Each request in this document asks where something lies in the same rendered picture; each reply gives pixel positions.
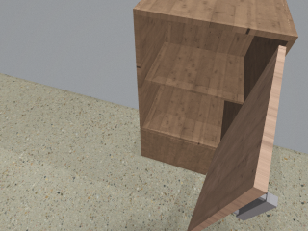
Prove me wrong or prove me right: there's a handle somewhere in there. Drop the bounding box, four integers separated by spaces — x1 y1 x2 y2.
233 192 278 221

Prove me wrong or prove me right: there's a cupboard door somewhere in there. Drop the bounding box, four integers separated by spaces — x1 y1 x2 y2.
187 45 287 231

